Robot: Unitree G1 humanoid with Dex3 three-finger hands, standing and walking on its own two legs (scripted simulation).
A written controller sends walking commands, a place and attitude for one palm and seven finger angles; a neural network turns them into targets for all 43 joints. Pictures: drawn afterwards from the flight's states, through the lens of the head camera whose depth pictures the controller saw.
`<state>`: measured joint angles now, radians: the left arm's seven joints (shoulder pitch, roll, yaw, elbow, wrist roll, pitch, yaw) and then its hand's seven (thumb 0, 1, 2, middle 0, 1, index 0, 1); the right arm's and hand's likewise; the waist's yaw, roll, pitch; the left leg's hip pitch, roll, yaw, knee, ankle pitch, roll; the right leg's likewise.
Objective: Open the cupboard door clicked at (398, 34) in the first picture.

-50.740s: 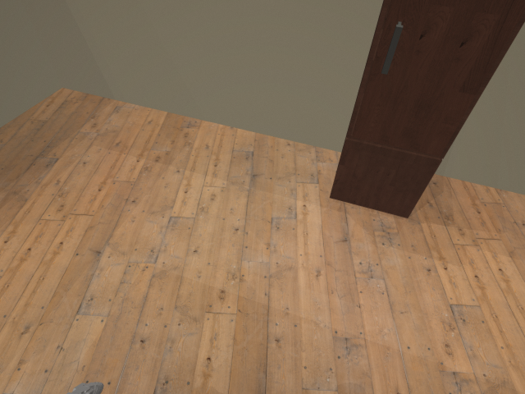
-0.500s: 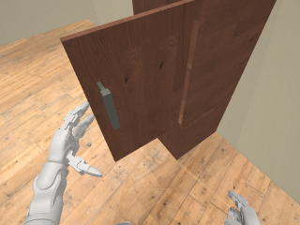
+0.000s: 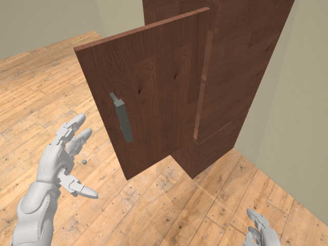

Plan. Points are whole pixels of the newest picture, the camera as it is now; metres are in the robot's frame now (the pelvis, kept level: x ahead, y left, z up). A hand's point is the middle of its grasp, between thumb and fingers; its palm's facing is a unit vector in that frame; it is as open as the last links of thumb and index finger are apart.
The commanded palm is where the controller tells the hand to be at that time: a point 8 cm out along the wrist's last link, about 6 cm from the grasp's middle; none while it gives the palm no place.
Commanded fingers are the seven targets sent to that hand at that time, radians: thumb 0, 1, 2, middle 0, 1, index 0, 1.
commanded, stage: draw the hand back to the body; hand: left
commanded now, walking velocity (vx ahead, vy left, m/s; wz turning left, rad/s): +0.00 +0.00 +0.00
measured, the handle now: (121, 118) +0.42 +0.15 +0.07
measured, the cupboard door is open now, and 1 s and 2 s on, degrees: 87 87 87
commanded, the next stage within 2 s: step back with the hand held close in 1.30 s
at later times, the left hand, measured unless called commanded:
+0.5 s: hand (44, 168) +0.24 +0.25 +0.13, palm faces +0.31 -0.89 -0.32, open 14.1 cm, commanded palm +0.20 +0.30 +0.15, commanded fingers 0.00 0.20 0.60 -0.17 -0.30 -0.17 -0.30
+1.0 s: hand (16, 154) +0.24 +0.28 +0.18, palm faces +0.44 -0.80 -0.41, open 8.3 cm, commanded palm +0.19 +0.31 +0.20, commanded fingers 0.00 0.90 0.90 -0.20 -0.30 -0.20 -0.30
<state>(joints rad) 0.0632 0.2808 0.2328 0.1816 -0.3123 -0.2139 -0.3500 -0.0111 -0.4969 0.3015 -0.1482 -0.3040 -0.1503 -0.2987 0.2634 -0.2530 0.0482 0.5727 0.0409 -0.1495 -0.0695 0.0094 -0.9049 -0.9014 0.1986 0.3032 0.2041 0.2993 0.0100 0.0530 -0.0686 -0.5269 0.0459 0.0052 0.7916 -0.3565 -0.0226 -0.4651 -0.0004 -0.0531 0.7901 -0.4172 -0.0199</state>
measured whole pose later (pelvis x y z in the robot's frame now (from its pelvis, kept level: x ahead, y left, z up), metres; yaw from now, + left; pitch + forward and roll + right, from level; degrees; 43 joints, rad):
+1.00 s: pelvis +0.04 +0.01 +0.04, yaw -1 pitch -4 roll +0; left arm 0.43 0.34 0.33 -0.34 -0.04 -0.06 0.10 0.01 0.73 0.83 -0.20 -0.31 -0.20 -0.30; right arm 0.18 -0.23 0.02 0.65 -0.01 -0.09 -0.08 0.01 -0.90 -0.90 0.20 0.30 0.20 0.30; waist 0.08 0.06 0.02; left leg -0.08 0.03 0.05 0.39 -0.24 -0.01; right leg -0.01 0.00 -0.02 0.34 -0.26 0.00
